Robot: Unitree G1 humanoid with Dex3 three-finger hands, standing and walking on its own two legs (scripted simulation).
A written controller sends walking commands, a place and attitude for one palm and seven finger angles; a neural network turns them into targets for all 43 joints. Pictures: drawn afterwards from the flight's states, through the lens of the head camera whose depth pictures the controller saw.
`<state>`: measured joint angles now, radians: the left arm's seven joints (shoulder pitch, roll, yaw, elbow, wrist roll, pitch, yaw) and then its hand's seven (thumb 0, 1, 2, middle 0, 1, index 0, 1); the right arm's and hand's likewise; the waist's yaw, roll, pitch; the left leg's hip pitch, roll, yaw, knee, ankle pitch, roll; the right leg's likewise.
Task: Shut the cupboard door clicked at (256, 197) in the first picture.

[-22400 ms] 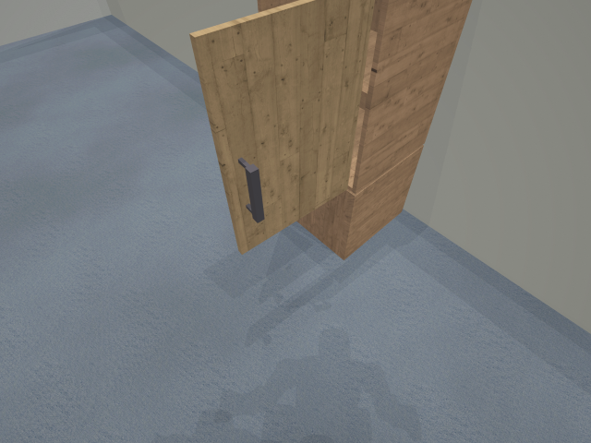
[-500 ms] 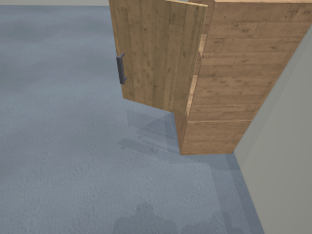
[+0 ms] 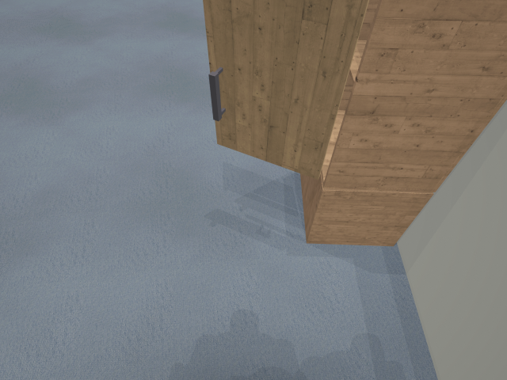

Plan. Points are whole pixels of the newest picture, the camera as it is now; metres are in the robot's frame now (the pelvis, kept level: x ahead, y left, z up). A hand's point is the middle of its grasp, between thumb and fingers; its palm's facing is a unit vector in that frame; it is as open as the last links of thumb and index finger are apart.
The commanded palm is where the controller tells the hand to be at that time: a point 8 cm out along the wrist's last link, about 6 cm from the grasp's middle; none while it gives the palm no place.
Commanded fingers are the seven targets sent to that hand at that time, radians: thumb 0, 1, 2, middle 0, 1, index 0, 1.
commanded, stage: walk to a spot facing it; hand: left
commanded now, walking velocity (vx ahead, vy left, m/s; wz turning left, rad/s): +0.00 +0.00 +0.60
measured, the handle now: (218, 94) +0.92 +0.15 -0.10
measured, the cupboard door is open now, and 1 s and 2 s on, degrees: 66 66 66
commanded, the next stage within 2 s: none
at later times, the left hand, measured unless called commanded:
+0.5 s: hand out of the picture +0.03 +0.23 -0.15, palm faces +0.30 -0.92 -0.27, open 7.4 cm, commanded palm none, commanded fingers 0.00 0.90 0.90 -0.20 -0.30 -0.20 -0.30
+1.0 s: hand out of the picture -0.13 +0.16 -0.19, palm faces +0.63 -0.74 -0.24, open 7.4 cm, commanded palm none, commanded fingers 0.00 0.90 0.90 -0.20 -0.30 -0.20 -0.30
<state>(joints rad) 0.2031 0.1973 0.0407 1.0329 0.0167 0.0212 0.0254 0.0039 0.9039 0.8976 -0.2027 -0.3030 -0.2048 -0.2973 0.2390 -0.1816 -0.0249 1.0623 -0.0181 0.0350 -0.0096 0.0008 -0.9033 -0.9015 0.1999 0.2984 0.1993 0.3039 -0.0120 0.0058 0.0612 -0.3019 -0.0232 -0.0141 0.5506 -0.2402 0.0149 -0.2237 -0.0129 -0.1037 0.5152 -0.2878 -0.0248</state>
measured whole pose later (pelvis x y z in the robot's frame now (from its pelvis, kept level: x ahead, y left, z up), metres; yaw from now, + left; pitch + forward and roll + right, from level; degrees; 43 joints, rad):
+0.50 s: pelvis -0.02 -0.01 +0.00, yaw +18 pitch +2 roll -2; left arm 0.11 0.25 0.07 0.87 0.02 0.05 0.01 0.01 0.91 0.90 -0.20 -0.30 -0.20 -0.30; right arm 0.21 -0.22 -0.06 0.94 -0.04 0.04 -0.01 0.00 -0.90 -0.90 0.20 0.30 0.20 0.30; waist -0.03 0.02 0.09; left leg -0.36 -0.05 -0.14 0.48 -0.15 0.01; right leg -0.39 -0.02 0.01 0.80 -0.42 0.06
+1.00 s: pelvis -0.03 -0.03 -0.01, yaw +38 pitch +0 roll +1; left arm 0.25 0.25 0.07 0.90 0.02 0.06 0.02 0.01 0.90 0.90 -0.21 -0.30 -0.21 -0.30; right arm 0.12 -0.22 -0.06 0.89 -0.03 0.03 0.03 0.00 -0.90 -0.90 0.20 0.30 0.20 0.30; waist 0.02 -0.07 0.12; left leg -0.30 -0.01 0.04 0.63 -0.31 0.01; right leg -0.35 -0.14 -0.13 0.90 -0.55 0.05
